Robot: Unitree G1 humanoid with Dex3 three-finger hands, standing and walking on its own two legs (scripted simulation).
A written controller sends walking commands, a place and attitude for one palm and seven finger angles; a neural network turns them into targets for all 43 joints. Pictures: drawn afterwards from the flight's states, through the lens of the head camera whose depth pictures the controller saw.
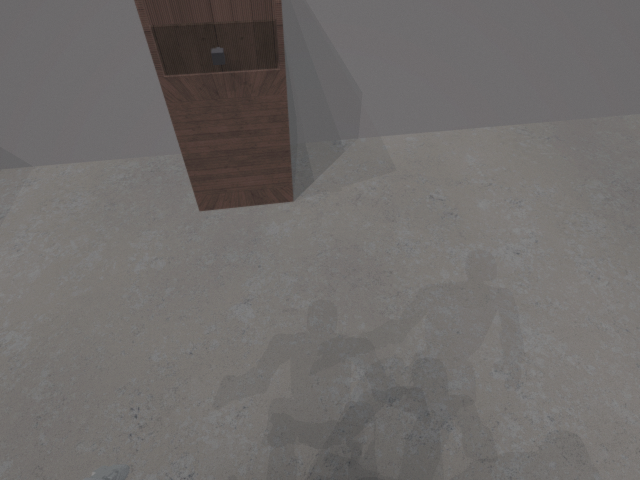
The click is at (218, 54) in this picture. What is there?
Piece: drawer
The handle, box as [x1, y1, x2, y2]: [211, 47, 224, 64]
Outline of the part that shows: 212,48 211,54 213,64 224,64 224,55 222,48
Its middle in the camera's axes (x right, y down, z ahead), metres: -0.34 -0.60 +1.26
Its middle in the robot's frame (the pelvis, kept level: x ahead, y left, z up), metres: +1.33 +0.41 -0.05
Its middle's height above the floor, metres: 0.72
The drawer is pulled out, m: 0.00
